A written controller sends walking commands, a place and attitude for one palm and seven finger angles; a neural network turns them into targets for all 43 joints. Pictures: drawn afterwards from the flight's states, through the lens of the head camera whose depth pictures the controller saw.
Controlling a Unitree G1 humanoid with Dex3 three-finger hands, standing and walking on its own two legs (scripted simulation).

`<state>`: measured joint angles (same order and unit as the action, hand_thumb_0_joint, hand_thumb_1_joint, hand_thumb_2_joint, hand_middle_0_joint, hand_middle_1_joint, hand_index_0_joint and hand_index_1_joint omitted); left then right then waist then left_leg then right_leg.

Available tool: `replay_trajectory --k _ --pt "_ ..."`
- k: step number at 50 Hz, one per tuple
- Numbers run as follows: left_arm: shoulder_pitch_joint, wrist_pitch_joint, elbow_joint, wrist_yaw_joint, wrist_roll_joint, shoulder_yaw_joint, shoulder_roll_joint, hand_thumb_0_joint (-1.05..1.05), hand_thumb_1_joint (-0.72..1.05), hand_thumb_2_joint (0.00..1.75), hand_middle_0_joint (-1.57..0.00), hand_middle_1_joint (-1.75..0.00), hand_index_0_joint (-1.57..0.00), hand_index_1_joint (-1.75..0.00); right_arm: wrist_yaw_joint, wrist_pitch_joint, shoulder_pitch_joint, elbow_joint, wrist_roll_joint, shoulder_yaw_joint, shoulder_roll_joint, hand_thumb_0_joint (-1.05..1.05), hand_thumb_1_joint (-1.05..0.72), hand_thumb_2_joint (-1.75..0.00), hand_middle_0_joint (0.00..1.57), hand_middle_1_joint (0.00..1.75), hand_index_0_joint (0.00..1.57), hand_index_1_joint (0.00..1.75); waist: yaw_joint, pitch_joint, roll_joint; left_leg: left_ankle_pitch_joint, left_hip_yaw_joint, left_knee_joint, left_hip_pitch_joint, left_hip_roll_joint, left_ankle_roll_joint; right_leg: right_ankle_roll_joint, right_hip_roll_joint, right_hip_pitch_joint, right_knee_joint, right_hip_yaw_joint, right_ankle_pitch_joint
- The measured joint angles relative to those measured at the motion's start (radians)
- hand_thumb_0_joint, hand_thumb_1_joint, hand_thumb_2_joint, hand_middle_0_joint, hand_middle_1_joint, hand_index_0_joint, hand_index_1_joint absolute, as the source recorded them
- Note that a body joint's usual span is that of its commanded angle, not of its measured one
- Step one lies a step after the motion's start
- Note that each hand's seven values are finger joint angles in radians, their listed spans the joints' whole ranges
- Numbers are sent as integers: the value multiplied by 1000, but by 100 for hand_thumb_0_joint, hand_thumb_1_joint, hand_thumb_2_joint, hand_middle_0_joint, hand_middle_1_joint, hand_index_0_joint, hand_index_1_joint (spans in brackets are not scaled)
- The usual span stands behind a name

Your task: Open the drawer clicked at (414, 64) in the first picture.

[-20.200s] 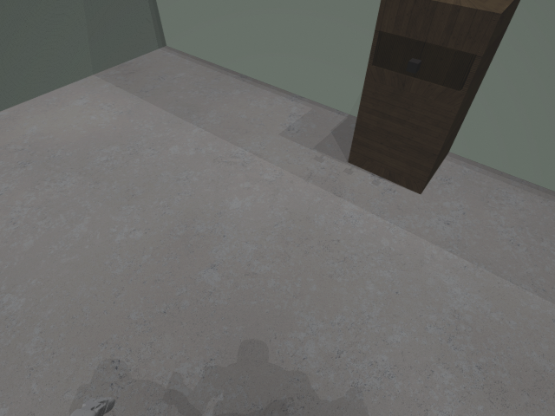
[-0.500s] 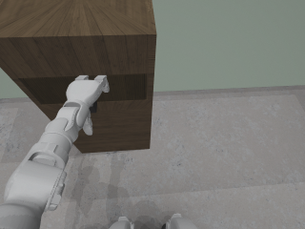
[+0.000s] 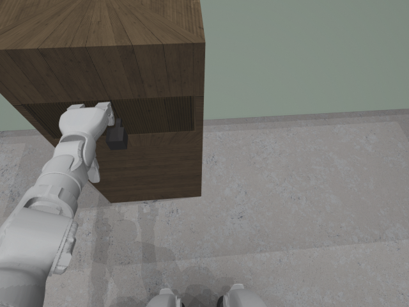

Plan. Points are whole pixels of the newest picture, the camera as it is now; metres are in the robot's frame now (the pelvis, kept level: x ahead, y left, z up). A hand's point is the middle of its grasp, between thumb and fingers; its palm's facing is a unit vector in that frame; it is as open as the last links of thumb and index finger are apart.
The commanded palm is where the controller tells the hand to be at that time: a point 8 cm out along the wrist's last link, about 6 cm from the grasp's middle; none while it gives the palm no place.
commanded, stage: lower the fingers behind the handle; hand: left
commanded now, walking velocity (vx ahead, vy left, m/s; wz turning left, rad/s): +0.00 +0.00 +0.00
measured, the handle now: (118, 132) +0.53 +0.19 -0.07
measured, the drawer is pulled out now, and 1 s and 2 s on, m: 0.00 0.00 0.00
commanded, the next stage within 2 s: close the thumb around the handle in 1.26 s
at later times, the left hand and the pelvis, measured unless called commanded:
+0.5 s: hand (105, 140) +0.48 +0.20 -0.04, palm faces -0.12 -0.01 -0.99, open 13.9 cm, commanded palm +0.47 +0.19 -0.01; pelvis -0.01 +0.00 -0.02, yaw -1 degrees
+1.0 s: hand (114, 148) +0.49 +0.20 -0.08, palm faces -0.02 -0.02 -1.00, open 13.4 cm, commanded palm +0.47 +0.21 -0.03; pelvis -0.02 +0.00 -0.06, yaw -2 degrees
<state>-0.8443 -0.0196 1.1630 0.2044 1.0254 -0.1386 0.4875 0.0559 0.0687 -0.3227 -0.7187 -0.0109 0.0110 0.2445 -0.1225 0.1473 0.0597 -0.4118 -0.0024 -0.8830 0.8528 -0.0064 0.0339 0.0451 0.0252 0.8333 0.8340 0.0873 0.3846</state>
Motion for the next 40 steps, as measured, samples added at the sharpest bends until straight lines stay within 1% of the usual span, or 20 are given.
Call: replay_trajectory --k 2,3,4,6,7,8,10,12,13,15,16,17,19,20,22,24,28,33,37,40 --pt "31 -82 -48 -5 14 18 -19 0 -49 30 -32 -121 -32 -121 -2 -6 -13 -2 -9 18 15 0 -90 -90 21 30 21 30 -1 11 -4 -18 2 -37 30 1 1 0 0 28 33 2 17" --pt "47 -121 -73 4 25 33 -28 0 -49 30 -32 -121 -32 -121 -3 -8 -18 -2 -15 27 22 0 -90 -90 21 30 21 30 -2 17 -5 -28 1 -57 49 1 1 -1 0 47 52 2 25" --pt "64 -133 -100 31 48 54 -34 0 -49 30 -33 -122 -32 -121 -5 -9 -24 -2 -21 35 28 0 -91 -90 21 30 21 30 -1 25 -5 -37 -2 -77 69 2 2 -1 0 68 73 0 33" --pt "90 -178 -138 94 72 114 -25 0 -49 30 -34 -125 -33 -121 -10 -8 -28 -4 -34 43 39 0 -91 -90 20 30 20 30 -1 39 -5 -55 -9 -118 111 5 4 -2 1 115 116 -6 49" --pt "96 -189 -150 133 84 136 -17 1 -49 30 -34 -125 -33 -121 -14 -6 -26 -6 -40 45 42 0 -91 -90 20 30 20 30 -1 45 -5 -63 -13 -138 133 6 4 -2 1 139 138 -9 57" --pt "94 -189 -152 177 97 150 -10 1 -49 30 -34 -125 -33 -121 -19 -5 -24 -10 -45 48 43 0 -91 -90 20 30 20 30 -1 49 -5 -70 -15 -158 156 7 5 -2 1 163 159 -10 63" --pt "73 -157 -135 263 118 161 -2 1 -49 30 -33 -125 -32 -121 -35 -6 -17 -20 -54 54 40 0 -91 -90 20 30 20 30 1 52 -2 -81 -14 -195 200 9 5 -2 1 207 195 -9 73" --pt "43 -94 -95 325 125 161 -3 1 -49 30 -33 -124 -32 -120 -55 -3 -3 -30 -56 55 33 0 -91 -90 20 29 20 30 3 47 2 -85 -13 -220 233 10 5 -3 1 238 218 -6 77" --pt "29 -56 -73 341 125 156 -6 1 -49 30 -33 -123 -32 -120 -63 1 5 -34 -55 53 27 0 -91 -90 20 29 20 30 2 42 4 -84 -11 -226 244 10 5 -3 1 248 223 -4 76" --pt "8 22 -35 342 114 138 -17 0 -49 30 -32 -122 -32 -120 -75 9 19 -36 -49 47 14 0 -91 -90 20 29 20 30 -1 30 10 -79 -9 -226 252 11 5 -2 2 254 219 -2 69" --pt "1 53 -22 328 103 126 -24 0 -49 30 -32 -122 -32 -120 -78 12 25 -36 -46 43 7 0 -91 -90 20 29 20 30 -3 23 12 -74 -8 -219 249 11 5 -2 3 250 212 -1 64" --pt "-2 75 -15 308 90 116 -33 0 -49 30 -32 -122 -32 -120 -78 14 28 -36 -43 39 -1 0 -91 -90 20 29 20 30 -5 18 14 -68 -7 -210 243 11 4 -2 3 244 201 -1 58" --pt "2 107 -24 269 64 120 -44 0 -49 30 -32 -121 -31 -120 -71 14 26 -33 -37 27 -16 0 -91 -90 20 30 20 30 -10 14 15 -57 -7 -186 223 12 3 -2 5 224 177 -2 47" --pt "6 106 -31 245 53 124 -42 0 -49 30 -32 -121 -30 -120 -66 12 21 -32 -35 22 -23 0 -91 -90 20 30 20 30 -12 16 14 -52 -8 -173 211 13 3 -2 6 212 165 -3 42" --pt "9 78 -34 204 42 117 -32 0 -49 30 -32 -121 -30 -120 -54 4 9 -33 -34 10 -31 0 -91 -90 20 30 20 30 -17 26 12 -47 -8 -153 187 13 3 -1 7 190 145 -4 37" --pt "0 43 -20 180 51 97 -22 0 -49 30 -32 -121 -30 -120 -45 -6 -3 -35 -32 0 -32 0 -91 -90 21 30 20 30 -23 33 13 -48 -6 -146 171 15 2 1 9 172 136 -2 37" --pt "-16 -28 5 169 77 100 -8 0 -49 30 -32 -120 -31 -120 -41 -11 -16 -26 -36 -9 -17 0 -91 -90 21 30 21 30 -33 46 13 -64 -10 -170 183 21 2 4 15 186 159 -5 49" --pt "24 -71 -13 203 94 154 0 1 -49 30 -31 -120 -31 -120 -47 -8 -18 -3 -45 2 10 0 -91 -90 21 30 20 30 -35 54 11 -88 -27 -228 244 29 5 3 20 258 224 -21 69" --pt "68 -82 -50 260 114 190 1 1 -49 30 -31 -120 -32 -120 -55 -9 -8 -3 -52 17 21 0 -91 -90 20 30 20 30 -24 46 10 -101 -34 -270 295 30 7 1 19 314 270 -25 81" --pt "64 -99 -83 300 108 207 -9 0 -49 30 -32 -120 -35 -123 -60 -11 7 -20 -54 22 21 0 -91 -90 20 30 20 30 -16 42 5 -105 -28 -295 330 28 6 2 16 346 295 -19 88"
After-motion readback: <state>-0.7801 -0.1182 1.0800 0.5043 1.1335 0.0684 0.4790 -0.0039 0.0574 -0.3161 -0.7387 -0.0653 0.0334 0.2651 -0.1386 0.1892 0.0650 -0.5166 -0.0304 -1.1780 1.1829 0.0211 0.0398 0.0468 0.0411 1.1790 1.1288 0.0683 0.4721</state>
